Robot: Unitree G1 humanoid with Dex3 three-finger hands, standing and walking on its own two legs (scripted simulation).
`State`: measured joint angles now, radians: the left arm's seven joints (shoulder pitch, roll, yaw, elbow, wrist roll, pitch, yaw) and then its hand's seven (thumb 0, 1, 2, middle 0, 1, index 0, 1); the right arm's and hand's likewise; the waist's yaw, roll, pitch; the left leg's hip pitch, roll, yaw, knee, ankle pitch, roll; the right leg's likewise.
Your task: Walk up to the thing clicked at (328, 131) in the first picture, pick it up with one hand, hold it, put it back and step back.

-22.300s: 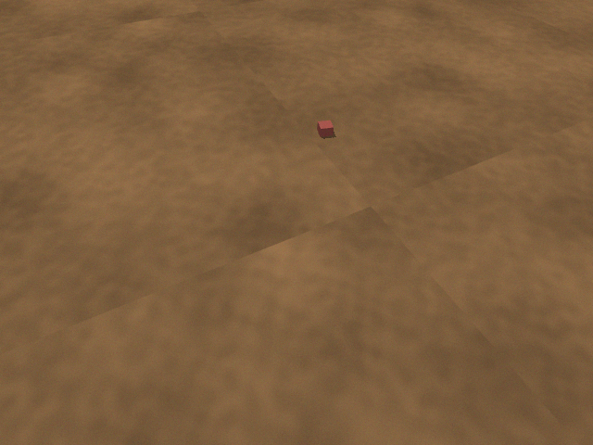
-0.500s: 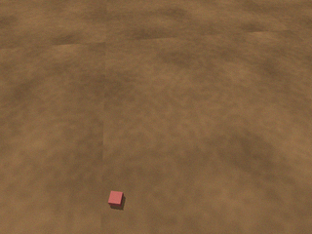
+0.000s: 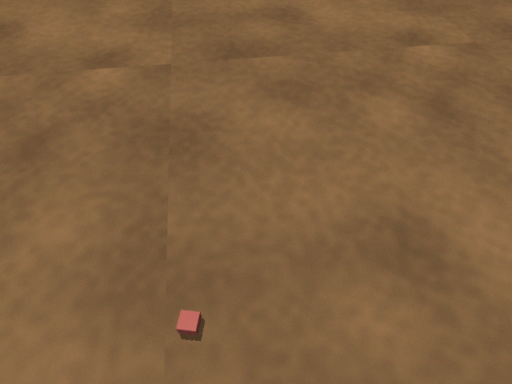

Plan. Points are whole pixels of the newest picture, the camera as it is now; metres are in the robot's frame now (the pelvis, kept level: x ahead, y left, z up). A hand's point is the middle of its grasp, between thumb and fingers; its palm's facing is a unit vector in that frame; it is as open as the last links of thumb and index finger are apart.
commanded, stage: stand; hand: left
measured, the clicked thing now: (189, 322) +0.45 +0.25 -0.75
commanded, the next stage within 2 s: rise first in 1.72 s
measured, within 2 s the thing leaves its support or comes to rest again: neither
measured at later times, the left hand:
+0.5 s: hand out of the picture +0.06 +0.25 -0.16, palm faces -0.01 -0.94 -0.35, open 7.4 cm
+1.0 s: hand out of the picture +0.06 +0.25 -0.16, palm faces -0.02 -0.94 -0.35, open 7.4 cm
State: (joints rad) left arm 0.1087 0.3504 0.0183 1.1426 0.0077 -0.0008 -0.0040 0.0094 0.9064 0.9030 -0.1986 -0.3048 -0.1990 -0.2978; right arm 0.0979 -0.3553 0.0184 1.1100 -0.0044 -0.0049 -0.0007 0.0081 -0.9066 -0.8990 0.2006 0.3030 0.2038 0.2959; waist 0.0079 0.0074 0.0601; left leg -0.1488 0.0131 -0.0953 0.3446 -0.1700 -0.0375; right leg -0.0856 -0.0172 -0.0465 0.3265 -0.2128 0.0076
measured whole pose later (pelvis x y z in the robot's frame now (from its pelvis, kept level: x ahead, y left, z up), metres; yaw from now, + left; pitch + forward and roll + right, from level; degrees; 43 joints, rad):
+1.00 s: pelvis +0.00 +0.00 +0.00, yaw +0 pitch -2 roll +0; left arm 0.12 0.36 0.01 1.14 0.01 0.00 -0.01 0.01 0.91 0.90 -0.20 -0.31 -0.20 -0.30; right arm 0.13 -0.35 0.02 1.11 -0.01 -0.01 0.00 0.01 -0.91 -0.90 0.20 0.30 0.20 0.30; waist 0.00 0.01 0.06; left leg -0.15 0.02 -0.09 0.34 -0.17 -0.04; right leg -0.10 -0.01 -0.04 0.34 -0.21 0.00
